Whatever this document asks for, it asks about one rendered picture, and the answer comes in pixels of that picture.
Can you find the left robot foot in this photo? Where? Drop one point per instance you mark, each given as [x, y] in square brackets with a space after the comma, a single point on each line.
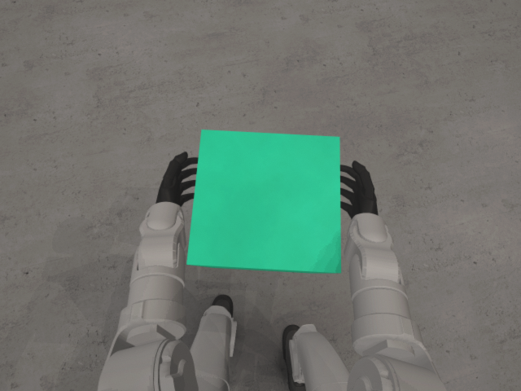
[225, 301]

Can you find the right robot forearm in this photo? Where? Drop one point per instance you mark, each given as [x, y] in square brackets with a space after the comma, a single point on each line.
[382, 321]

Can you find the right robot hand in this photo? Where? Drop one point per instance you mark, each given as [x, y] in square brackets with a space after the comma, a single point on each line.
[363, 199]

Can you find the left robot shin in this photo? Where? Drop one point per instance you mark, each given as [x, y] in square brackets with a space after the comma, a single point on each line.
[216, 309]

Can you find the carton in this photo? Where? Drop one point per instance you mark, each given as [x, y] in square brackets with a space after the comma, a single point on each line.
[267, 202]

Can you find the right robot upper arm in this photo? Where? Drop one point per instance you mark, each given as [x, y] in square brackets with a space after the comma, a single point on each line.
[376, 372]

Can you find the left robot hand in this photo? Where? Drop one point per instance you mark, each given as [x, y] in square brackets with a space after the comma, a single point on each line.
[172, 187]

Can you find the left robot upper arm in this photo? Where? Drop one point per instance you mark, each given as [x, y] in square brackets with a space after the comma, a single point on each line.
[162, 365]

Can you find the left robot forearm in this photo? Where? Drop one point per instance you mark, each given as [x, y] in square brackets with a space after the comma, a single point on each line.
[155, 308]

